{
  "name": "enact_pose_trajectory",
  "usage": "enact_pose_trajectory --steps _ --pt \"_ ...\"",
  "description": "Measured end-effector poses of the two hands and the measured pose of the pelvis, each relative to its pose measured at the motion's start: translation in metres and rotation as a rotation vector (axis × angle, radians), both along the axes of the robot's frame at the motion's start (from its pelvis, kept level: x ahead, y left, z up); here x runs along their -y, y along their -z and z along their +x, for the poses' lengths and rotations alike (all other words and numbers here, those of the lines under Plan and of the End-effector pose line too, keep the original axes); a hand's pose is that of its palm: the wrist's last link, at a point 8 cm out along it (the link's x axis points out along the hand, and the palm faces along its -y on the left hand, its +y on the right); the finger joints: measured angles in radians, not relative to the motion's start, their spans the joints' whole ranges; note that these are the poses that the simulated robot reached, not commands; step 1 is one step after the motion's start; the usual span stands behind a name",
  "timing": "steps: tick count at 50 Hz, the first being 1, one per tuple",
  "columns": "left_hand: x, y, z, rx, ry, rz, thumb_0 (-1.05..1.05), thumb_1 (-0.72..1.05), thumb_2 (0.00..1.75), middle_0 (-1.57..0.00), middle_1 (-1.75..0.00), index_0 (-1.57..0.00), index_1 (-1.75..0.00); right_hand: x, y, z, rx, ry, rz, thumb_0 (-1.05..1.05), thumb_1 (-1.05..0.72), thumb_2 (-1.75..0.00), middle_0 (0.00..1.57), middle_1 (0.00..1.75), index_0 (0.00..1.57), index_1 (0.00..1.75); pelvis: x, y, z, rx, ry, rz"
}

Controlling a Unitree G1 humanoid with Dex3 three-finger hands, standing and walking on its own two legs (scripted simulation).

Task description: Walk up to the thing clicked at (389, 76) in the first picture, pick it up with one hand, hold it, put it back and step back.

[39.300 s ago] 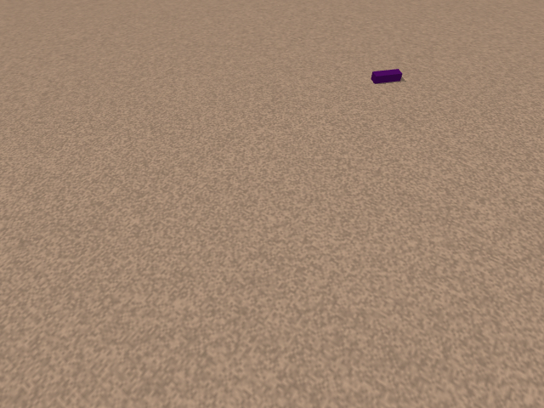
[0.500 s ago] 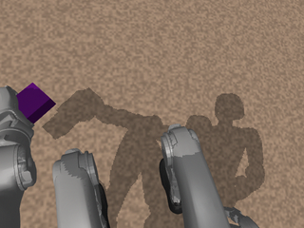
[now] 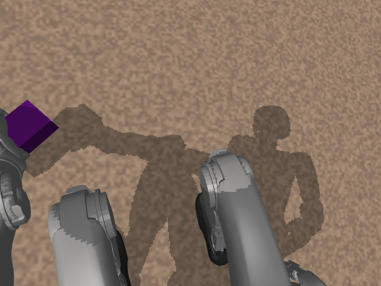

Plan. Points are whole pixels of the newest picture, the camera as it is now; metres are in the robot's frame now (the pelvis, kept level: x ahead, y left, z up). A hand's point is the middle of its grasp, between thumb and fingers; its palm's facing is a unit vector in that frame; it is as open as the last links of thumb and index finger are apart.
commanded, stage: lower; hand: left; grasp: from above
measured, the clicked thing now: (7, 144) +0.44 +0.31 -0.22
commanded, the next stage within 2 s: rest in 0.04 s
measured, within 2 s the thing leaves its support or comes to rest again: rests again in 1.16 s
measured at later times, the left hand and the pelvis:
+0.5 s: hand (15, 140) +0.45 +0.30 -0.23, palm faces -0.34 -0.31 -0.89, open 9.8 cm; pelvis +0.00 +0.01 -0.02, yaw -4 degrees
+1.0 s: hand (25, 139) +0.46 +0.29 -0.26, palm faces -0.33 -0.30 -0.89, open 9.7 cm; pelvis +0.00 +0.02 -0.03, yaw -7 degrees
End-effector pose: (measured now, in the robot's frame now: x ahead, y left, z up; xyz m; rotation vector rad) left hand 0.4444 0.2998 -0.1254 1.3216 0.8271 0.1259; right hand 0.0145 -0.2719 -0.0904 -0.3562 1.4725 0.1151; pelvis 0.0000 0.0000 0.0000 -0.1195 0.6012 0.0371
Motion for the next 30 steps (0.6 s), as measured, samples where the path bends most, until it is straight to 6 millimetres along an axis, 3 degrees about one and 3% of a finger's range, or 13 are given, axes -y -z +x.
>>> enact_pose_trajectory --steps 8,19,30 --pt "0.003 0.027 0.005 0.028 0.003 -0.004 0.0 0.03 0.46 -0.78 -0.47 -0.76 -0.46 -0.003 0.0 -0.006 -0.039 -0.008 -0.009 0.01 -0.91 -0.9 0.2 0.3 0.2 0.3 -0.002 0.011 0.003 0.008 0.009 -0.018" --pt "0.003 0.04 0.018 0.046 0.005 -0.012 0.0 0.03 0.48 -0.78 -0.43 -0.76 -0.43 -0.016 0.0 -0.014 -0.071 0.011 0.02 0.01 -0.9 -0.9 0.2 0.3 0.2 0.3 -0.008 0.016 0.007 0.015 0.02 -0.047" --pt "-0.006 0.061 0.004 0.007 0.0 -0.036 0.0 0.05 0.44 -0.79 -0.42 -0.76 -0.42 -0.019 -0.01 -0.029 -0.09 -0.003 0.003 0.0 -0.9 -0.9 0.2 0.3 0.2 0.3 -0.012 0.023 0.001 0.054 0.026 -0.072"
